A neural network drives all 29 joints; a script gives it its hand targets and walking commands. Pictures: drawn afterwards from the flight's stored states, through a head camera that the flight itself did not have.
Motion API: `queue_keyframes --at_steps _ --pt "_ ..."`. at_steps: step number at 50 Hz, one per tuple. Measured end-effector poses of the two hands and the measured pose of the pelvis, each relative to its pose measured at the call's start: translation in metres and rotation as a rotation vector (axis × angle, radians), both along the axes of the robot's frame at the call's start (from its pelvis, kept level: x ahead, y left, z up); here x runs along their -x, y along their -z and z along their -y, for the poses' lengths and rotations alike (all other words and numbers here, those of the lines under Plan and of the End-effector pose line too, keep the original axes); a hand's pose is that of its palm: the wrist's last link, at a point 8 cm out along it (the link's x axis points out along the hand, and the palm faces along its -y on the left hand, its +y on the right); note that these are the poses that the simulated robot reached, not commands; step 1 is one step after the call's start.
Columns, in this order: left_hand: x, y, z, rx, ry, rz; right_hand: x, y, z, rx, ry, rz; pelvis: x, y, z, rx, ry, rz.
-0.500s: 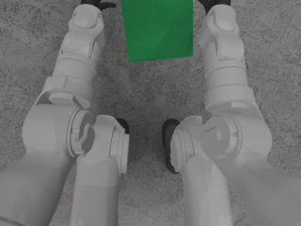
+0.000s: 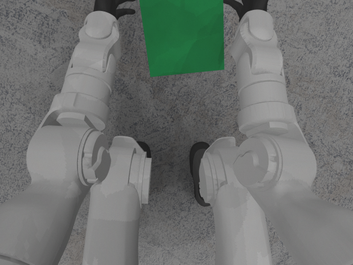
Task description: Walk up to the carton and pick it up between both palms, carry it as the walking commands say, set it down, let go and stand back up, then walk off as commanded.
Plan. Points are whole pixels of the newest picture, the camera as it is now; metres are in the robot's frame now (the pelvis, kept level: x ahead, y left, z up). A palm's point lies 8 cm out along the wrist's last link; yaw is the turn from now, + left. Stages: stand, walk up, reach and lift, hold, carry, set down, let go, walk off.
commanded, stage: set down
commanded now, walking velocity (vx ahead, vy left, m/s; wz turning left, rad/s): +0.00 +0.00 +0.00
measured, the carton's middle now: (183, 20) +0.55 -0.01 -0.28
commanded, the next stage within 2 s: none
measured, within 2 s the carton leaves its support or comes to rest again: neither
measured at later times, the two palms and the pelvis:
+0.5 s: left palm (111, 10) +0.54 +0.13 -0.19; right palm (254, 9) +0.55 -0.12 -0.16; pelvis +0.01 +0.00 +0.00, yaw +0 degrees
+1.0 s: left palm (110, 10) +0.53 +0.13 -0.19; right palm (253, 9) +0.54 -0.12 -0.16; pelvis +0.01 +0.00 +0.00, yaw +0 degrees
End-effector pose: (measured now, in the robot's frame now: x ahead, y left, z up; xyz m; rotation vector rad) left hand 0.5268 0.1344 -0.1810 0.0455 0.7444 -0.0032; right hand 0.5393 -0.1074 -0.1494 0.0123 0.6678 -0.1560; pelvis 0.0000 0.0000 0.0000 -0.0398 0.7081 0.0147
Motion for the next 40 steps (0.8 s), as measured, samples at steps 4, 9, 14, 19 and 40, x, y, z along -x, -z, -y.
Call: queue_keyframes --at_steps 4,9,14,19,40 --pt "-0.001 0.001 0.001 0.003 0.008 0.0 -0.001 0.001 0.002 0.005 -0.004 -0.002 -0.001 0.0 0.0 0.0 0.001 -0.003" --pt "-0.003 0.002 0.003 0.002 0.021 0.002 -0.001 0.003 0.005 0.005 -0.005 -0.003 -0.002 0.0 0.0 -0.001 0.002 -0.008" --pt "-0.005 0.004 0.005 0.005 0.03 0.004 -0.002 0.006 0.008 0.006 -0.003 -0.006 -0.004 -0.001 0.001 -0.002 0.004 -0.014" --pt "-0.007 0.006 0.006 0.009 0.03 0.005 -0.004 0.009 0.009 0.005 -0.002 -0.005 -0.006 -0.001 0.001 -0.002 0.004 -0.021" --pt "-0.009 0.009 0.004 0.005 0.033 0.004 -0.007 0.012 0.007 -0.002 -0.014 0.003 -0.009 -0.001 0.001 -0.002 0.004 -0.026"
